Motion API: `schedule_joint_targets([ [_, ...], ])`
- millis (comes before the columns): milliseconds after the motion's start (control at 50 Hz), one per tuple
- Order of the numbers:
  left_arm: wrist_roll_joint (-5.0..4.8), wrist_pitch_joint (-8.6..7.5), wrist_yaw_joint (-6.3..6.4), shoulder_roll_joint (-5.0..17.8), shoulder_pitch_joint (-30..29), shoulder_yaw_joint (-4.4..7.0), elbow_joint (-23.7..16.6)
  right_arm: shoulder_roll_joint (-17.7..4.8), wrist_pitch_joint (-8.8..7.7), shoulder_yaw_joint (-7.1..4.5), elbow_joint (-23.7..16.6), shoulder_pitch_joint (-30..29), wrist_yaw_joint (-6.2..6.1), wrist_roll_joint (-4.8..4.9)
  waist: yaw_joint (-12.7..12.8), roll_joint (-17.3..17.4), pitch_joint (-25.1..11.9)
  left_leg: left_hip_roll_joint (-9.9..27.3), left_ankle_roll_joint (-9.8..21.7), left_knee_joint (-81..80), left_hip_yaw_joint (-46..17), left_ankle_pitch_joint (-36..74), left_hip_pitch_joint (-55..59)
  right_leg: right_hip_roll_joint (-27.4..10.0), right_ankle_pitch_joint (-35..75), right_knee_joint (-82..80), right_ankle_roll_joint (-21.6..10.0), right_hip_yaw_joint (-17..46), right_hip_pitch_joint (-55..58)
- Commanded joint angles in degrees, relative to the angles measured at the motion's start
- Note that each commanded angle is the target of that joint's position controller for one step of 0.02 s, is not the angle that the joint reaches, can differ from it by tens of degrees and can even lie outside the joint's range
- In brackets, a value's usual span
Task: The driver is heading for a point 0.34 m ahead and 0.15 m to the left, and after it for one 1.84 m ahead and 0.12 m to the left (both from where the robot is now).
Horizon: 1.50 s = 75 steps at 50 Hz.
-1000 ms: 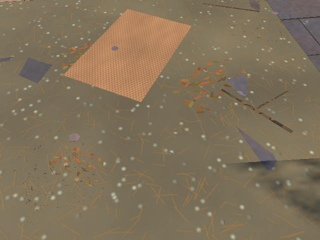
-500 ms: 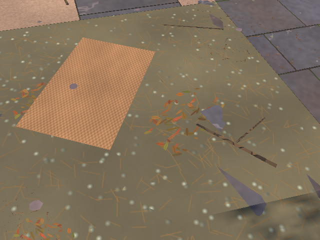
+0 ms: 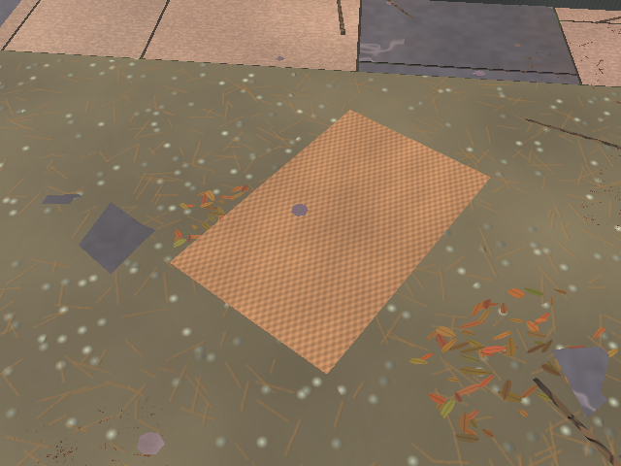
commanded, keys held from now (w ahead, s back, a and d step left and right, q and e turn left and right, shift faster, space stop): w+q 0.20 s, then q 0.36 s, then e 0.44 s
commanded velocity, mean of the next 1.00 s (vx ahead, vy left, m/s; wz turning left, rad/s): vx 0.22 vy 0.00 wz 0.30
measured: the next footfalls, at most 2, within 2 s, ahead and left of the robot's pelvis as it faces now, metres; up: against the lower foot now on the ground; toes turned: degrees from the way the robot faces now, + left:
left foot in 0.16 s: +0.25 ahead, +0.14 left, +0.00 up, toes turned +10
right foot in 0.62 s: +0.49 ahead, +0.01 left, +0.00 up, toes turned +26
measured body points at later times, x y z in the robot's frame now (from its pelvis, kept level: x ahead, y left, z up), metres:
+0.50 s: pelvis +0.25 +0.07 +0.00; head +0.29 +0.11 +0.45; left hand +0.38 +0.38 -0.10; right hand +0.41 -0.19 -0.10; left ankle +0.21 +0.13 -0.74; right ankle +0.44 -0.06 -0.69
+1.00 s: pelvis +0.34 +0.09 -0.01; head +0.37 +0.11 +0.44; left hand +0.39 +0.40 -0.12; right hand +0.55 -0.14 -0.11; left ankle +0.30 +0.21 -0.74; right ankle +0.45 +0.00 -0.74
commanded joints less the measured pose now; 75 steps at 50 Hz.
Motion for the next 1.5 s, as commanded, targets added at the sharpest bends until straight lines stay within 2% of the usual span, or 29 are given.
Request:
schedule_joint_targets([
  [20, -0.75, -0.06, 0.51, 9.9, -1.8, 2.03, -3.7, -1.2, -0.52, 0.54, -5.5, -6.0, 1.35, -0.08, 0.1, -3.8, 4.4, -0.4, 0.8, -5.8, 2.7, 1.2, 0.2, -17.0, 18.4, -5.1, -8.3, 3.5, -1.1],
  [100, -1.86, 1.60, 0.66, 12.5, -1.9, 2.83, -4.0, -3.8, -0.15, -0.45, -7.9, -5.4, 2.34, 0.04, -2.4, -6.4, 2.1, -4.9, 4.1, -8.9, 7.4, -8.9, 6.1, -18.5, 39.8, 4.5, -6.1, 0.8, 5.3],
  [140, -2.41, 2.55, 0.76, 13.2, -3.9, 2.87, -4.6, -8.0, -0.03, -2.99, -5.1, 7.6, 2.00, 0.39, -10.2, -6.2, -5.1, -10.6, 7.4, -13.3, 10.3, -8.3, 24.3, -15.9, 51.1, 23.2, -3.8, -1.8, 2.0],
  [160, -1.34, 2.33, 0.90, 11.3, -3.3, 2.13, -5.5, -13.2, 0.38, -5.32, -2.6, 17.5, 0.84, 0.42, -14.0, -1.3, -10.4, -7.5, 10.3, -14.9, 2.0, -7.0, 42.1, -13.6, 37.0, 40.5, -0.8, -2.0, -11.1],
  [180, 0.99, 0.74, 0.10, 1.9, 1.8, -0.67, -8.9, -20.1, -0.04, -6.20, -2.7, 15.9, 0.43, 0.73, -6.2, 14.6, -13.9, 7.2, 20.5, -20.2, -30.4, -13.7, 60.1, -2.0, -16.3, 61.1, 2.8, 2.9, -37.5],
  [200, -1.57, -1.96, -0.73, 5.7, -3.3, -0.48, -10.0, -16.1, -0.96, -4.69, -4.9, 18.3, 0.85, -0.20, -9.8, 8.1, -22.3, 11.8, 23.5, -30.1, -46.6, -21.0, 64.2, 0.3, -20.5, 68.0, 1.8, 17.0, -44.4],
  [220, -3.75, -3.14, -1.05, 8.6, -9.4, 0.31, -11.7, -12.7, -1.79, -3.63, -4.8, 15.4, 1.14, -0.96, -10.5, 4.3, -14.0, 10.9, 20.2, -30.9, -38.8, -11.0, 59.6, -2.0, -15.5, 67.7, 0.4, 17.7, -49.3],
  [280, -0.49, -2.26, 0.14, 9.5, -7.5, 1.11, -10.2, -7.6, -2.03, -1.95, -7.9, 4.1, 0.57, -1.31, -3.1, -0.9, -6.0, 5.0, 15.5, -28.4, -18.5, 19.2, 35.9, -7.6, -7.6, 56.7, 0.7, 17.8, -37.1],
  [360, 0.43, 0.91, 0.69, 6.4, -7.7, 0.71, -11.7, -10.4, -1.69, -2.68, -8.3, 4.8, -0.82, -1.18, -1.3, -0.9, -5.8, 1.4, 14.6, -28.7, -11.5, 32.2, 27.9, -5.2, -2.1, 46.5, 3.3, 16.0, -32.9],
  [440, 0.15, 1.54, 0.29, 5.2, -13.9, -0.13, -13.8, -10.1, 0.31, -2.72, -8.5, 6.3, -2.44, -0.06, -3.5, 2.8, -7.0, -2.2, 10.6, -26.2, -9.5, 26.7, 27.6, -1.7, 10.2, 31.3, 4.2, 15.8, -30.9],
  [580, -0.10, 0.95, -1.06, 8.1, -16.8, 0.56, -15.7, -9.1, 2.23, -2.22, -9.8, 6.1, -3.44, -0.51, -4.4, 5.7, -6.3, -0.5, 8.3, -18.6, -19.5, 13.9, 33.6, 0.6, 8.2, 17.3, 2.9, 18.0, -28.2],
  [620, 0.84, -0.18, -1.37, 8.4, -12.8, 0.63, -14.8, -6.8, 1.70, -1.20, -10.1, 5.2, -3.42, -0.73, -2.3, 4.9, -7.6, -3.4, 5.5, -12.7, -17.8, 12.1, 32.5, -1.5, 22.0, 9.1, -0.3, 17.2, -18.3],
  [640, 2.21, -0.55, -1.10, 10.6, -10.8, 0.73, -15.1, -3.7, 1.04, -0.11, -10.7, 6.7, -3.37, -2.13, -2.8, -0.7, -12.2, -7.7, 2.9, -4.4, -13.7, 4.2, 28.8, -9.5, 42.0, 10.6, -4.0, 24.5, -8.1],
  [660, 3.54, -0.04, -1.00, 10.2, -10.3, 0.25, -14.5, -1.8, 0.81, 0.48, -9.4, 16.4, -3.27, -2.08, -7.4, -13.2, -16.6, -13.7, -1.2, 5.9, -10.6, -26.7, 19.0, -20.2, 59.4, 13.4, -16.1, 37.9, 3.5],
  [680, 1.83, 0.45, -1.41, 4.1, -9.6, -1.31, -13.2, -5.1, 1.39, 0.35, -8.1, 17.5, -2.97, -2.37, -7.0, -15.6, -17.9, -10.6, -4.2, 8.8, -10.1, -39.4, 16.9, -23.4, 47.6, 10.2, -20.0, 46.5, 1.5],
  [700, 0.58, 0.74, -2.03, 2.5, -10.8, -2.10, -13.7, -8.0, 2.34, -0.46, -8.0, 13.2, -2.87, -2.01, -5.2, -11.5, -13.0, -8.7, -5.6, 10.1, -8.9, -39.3, 15.3, -19.9, 36.4, 9.1, -17.9, 43.9, -1.3],
  [780, -0.64, 3.67, -1.79, 11.6, -13.8, 0.73, -14.9, -7.2, 3.98, -0.80, -8.5, 5.8, -3.09, -1.48, -4.8, -9.4, -4.9, -8.8, -6.5, 0.5, -3.7, -31.8, 16.6, -11.5, 13.6, 5.2, -11.2, 37.6, -11.6],
  [960, -2.15, 6.99, 0.88, 10.1, -12.0, 1.73, -16.9, -5.7, 1.61, -1.12, -6.4, 7.5, -2.66, -1.34, -5.5, -11.0, -7.5, -9.4, -1.3, -22.8, -1.3, -12.2, 32.7, -6.0, -0.5, 6.9, -6.6, 35.8, -19.1],
  [980, -1.94, 6.91, 0.96, 8.4, -12.5, 1.25, -17.8, -9.1, 1.57, -1.94, -6.6, 9.2, -2.88, -2.41, -5.7, -5.3, -7.1, -1.6, 2.1, -25.7, -7.8, -13.7, 36.7, -3.1, -4.6, 13.0, -3.8, 31.7, -26.3],
  [1000, -1.99, 6.41, 0.63, 6.8, -13.8, 0.84, -19.9, -13.0, 1.84, -2.86, -6.4, 8.5, -2.86, -3.61, -4.5, 9.9, -3.3, 7.6, 8.6, -30.5, -18.9, -10.7, 33.7, 4.5, -12.2, 23.1, -0.9, 20.9, -34.3],
  [1020, -1.27, 5.69, 0.35, 9.2, -12.1, 1.66, -19.3, -11.6, 1.38, -2.44, -8.5, 4.8, -2.96, -4.87, -4.5, 12.2, -2.9, 15.0, 13.6, -31.7, -24.5, -0.9, 31.5, 3.4, -19.2, 37.7, 1.2, 19.1, -35.5],
  [1080, -1.56, 6.80, 0.37, 10.1, -5.4, 2.83, -15.5, -7.5, 0.32, -1.13, -10.3, -1.0, -3.67, -2.29, -1.5, 3.8, -2.8, 9.3, 9.6, -26.7, -12.6, 13.3, 34.5, 1.4, -13.0, 52.9, 3.8, 20.3, -38.0],
  [1220, -2.00, 7.75, -1.71, 6.0, -13.1, 0.46, -21.8, -11.0, 2.20, -2.38, -9.2, 3.9, -3.92, -1.69, -6.4, 7.9, -3.6, 8.2, 10.1, -25.7, -2.7, 15.9, 38.0, -1.9, -7.7, 36.6, 6.0, 12.8, -32.2],
  [1340, -1.83, 8.41, -2.41, 8.6, -7.1, 2.16, -21.8, -11.4, 1.43, -2.74, -8.6, 3.0, -2.60, 0.70, -2.9, 7.4, -4.6, 7.9, 5.2, -16.3, 2.4, 11.4, 32.6, 1.6, 4.5, 12.8, 0.0, 8.1, -14.6],
  [1360, -1.78, 8.31, -1.68, 11.8, -4.0, 3.37, -21.6, -9.4, 0.89, -2.25, -7.7, 6.2, -2.29, -0.16, -2.2, 0.6, -7.3, 4.6, 0.6, -6.8, 6.9, 4.1, 25.7, -1.4, 18.2, 9.3, -2.6, 14.5, -3.8],
  [1380, -0.87, 7.99, -0.57, 19.8, -1.9, 4.87, -22.8, -4.3, 0.53, -0.28, -11.0, 5.3, -2.00, -3.91, -3.5, -19.1, -9.7, -3.0, -5.6, 12.9, 10.1, -33.6, 6.1, -18.8, 47.5, 12.0, -11.7, 37.6, 9.1],
  [1400, 0.62, 6.69, -1.39, 17.6, -0.6, 3.85, -23.1, -6.7, 0.29, -0.75, -12.2, 0.4, -2.23, -3.00, 0.9, -15.6, -14.3, -7.2, -6.6, 22.5, 0.2, -41.7, 1.4, -24.8, 48.7, 10.1, -22.4, 44.9, 5.5],
  [1440, -0.27, 5.23, -1.40, 14.1, -5.3, 2.85, -22.5, -9.3, 0.94, -1.55, -11.9, -1.7, -2.80, -1.15, -1.0, -8.7, -7.9, -5.0, -5.7, 24.3, -2.4, -33.1, 0.2, -17.7, 36.1, 8.8, -17.4, 35.5, 0.1],
  [1500, -1.30, 6.24, -0.22, 12.5, -10.5, 2.00, -23.4, -9.2, 1.64, -1.88, -10.8, 0.5, -3.52, -2.08, -4.1, -8.4, -5.9, -5.8, -6.4, 18.7, -2.0, -24.1, 6.0, -12.4, 29.0, 7.4, -13.6, 31.2, -8.3],
])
